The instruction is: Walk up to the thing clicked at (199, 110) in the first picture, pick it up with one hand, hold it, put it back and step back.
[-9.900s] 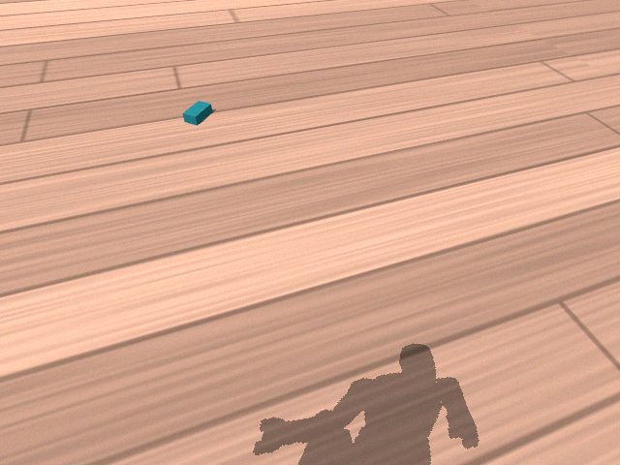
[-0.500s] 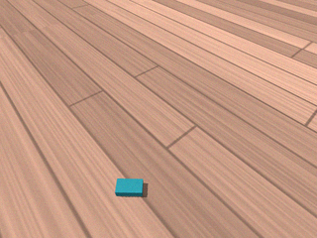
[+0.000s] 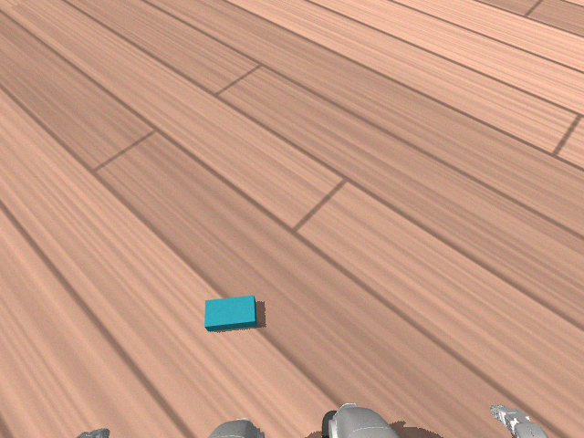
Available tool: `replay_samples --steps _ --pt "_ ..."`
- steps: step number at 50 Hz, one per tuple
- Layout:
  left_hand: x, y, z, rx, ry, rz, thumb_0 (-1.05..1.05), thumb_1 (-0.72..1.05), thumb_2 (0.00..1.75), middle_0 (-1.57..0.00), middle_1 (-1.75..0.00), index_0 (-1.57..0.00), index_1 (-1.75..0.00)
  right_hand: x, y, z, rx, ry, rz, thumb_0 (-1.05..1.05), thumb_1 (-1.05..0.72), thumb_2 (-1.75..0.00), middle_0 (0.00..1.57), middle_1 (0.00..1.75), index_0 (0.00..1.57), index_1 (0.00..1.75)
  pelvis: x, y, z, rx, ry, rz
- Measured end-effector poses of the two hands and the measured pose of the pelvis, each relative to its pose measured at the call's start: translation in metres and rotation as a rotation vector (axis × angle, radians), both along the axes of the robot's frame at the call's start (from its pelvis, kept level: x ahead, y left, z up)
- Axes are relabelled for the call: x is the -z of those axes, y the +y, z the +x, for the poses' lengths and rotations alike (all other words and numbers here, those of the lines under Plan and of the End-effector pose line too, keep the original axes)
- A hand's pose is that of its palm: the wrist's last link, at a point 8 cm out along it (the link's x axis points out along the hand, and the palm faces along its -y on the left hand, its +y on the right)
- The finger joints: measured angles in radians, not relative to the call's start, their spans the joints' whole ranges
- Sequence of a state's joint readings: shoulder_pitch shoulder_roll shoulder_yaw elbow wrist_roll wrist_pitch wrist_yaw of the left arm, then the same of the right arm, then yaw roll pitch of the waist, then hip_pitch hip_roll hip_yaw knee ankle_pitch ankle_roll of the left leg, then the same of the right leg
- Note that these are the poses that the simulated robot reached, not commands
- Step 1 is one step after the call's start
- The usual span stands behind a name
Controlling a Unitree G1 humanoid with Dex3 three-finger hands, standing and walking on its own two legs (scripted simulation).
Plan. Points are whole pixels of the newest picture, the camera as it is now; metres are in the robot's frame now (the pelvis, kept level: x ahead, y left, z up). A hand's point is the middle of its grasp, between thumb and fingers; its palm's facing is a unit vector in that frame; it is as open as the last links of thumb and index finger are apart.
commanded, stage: walk up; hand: left
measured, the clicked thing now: (231, 313) +0.52 +0.23 -0.72
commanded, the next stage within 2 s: none
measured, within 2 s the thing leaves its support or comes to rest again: neither
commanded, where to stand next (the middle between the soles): +0.10 +0.03 m, yaw -1 degrees
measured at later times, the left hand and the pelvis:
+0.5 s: hand out of the picture +0.09 +0.26 -0.16, palm faces +0.03 -0.96 -0.27, open 7.4 cm; pelvis +0.04 +0.00 +0.01, yaw +2 degrees
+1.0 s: hand out of the picture +0.06 +0.37 -0.14, palm faces -0.01 -0.87 -0.49, open 7.4 cm; pelvis +0.06 +0.05 -0.01, yaw +1 degrees
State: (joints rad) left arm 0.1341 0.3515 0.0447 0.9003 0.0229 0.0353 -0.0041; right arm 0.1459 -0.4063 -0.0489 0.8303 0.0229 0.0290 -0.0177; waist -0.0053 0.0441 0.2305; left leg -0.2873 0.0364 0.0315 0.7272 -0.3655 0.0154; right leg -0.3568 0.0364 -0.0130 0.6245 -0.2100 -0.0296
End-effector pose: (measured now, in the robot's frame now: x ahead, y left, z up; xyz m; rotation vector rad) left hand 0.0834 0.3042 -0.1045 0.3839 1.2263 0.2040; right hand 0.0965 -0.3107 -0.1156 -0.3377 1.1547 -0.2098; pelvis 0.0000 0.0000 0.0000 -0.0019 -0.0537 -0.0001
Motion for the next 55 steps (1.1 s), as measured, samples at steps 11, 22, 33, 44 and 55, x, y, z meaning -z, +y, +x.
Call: replay_samples --steps 11,22,33,44,55 --pt "-0.033 -0.016 0.001 -0.041 -0.144 -0.039 0.0 0.9 0.89 -0.2 -0.3 -0.2 -0.3 -0.022 -0.015 -0.008 -0.082 0.044 -0.003 0.01 -0.9 -0.9 0.2 0.3 0.21 0.3 -0.02 -0.019 0.029 -0.018 0.001 0.029" --pt "0.017 0.002 -0.005 -0.098 -0.034 -0.1 0.0 0.9 0.9 -0.2 -0.29 -0.2 -0.3 -0.045 -0.024 0.004 -0.041 0.045 -0.158 0.01 -0.9 -0.9 0.2 0.3 0.21 0.3 -0.005 -0.004 0.043 -0.037 -0.018 -0.005" --pt "0.017 0.002 -0.002 -0.045 0.007 -0.092 0.0 0.9 0.89 -0.2 -0.29 -0.2 -0.3 -0.036 0.021 0.045 -0.098 -0.056 -0.035 0.01 -0.9 -0.9 0.2 0.3 0.21 0.3 -0.009 0.004 0.032 -0.008 0.025 -0.027" --pt "-0.027 0.056 -0.043 -0.075 0.032 0.12 0.0 0.9 0.89 -0.2 -0.3 -0.2 -0.3 -0.017 0.025 0.054 -0.057 -0.048 0.053 0.01 -0.9 -0.9 0.2 0.3 0.21 0.3 -0.009 0.022 0.052 0.006 0.008 -0.029" --pt "0.012 0.097 0.001 -0.057 0.069 0.051 0.0 0.9 0.9 -0.2 -0.29 -0.2 -0.3 -0.017 0.049 0.035 -0.011 0.005 -0.084 0.01 -0.9 -0.9 0.2 0.3 0.21 0.3 0.008 0.054 0.053 -0.009 -0.015 0.002"
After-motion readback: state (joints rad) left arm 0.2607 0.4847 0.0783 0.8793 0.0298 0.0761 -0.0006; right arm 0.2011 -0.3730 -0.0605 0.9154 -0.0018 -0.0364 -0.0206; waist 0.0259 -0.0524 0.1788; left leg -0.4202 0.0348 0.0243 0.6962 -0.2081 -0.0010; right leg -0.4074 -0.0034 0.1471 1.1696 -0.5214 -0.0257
